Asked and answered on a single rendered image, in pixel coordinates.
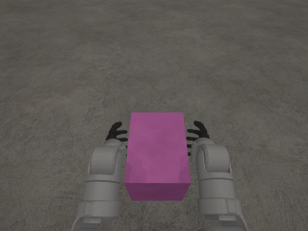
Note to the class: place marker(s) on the carton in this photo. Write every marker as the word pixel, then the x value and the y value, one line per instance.
pixel 157 163

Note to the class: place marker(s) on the left robot forearm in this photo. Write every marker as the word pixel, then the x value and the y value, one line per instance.
pixel 100 198

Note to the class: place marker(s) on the robot right hand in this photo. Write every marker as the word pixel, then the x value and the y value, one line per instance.
pixel 202 133

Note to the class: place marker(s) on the right robot forearm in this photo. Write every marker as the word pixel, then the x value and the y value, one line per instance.
pixel 217 198

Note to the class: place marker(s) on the robot left hand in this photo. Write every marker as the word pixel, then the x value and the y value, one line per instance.
pixel 113 133

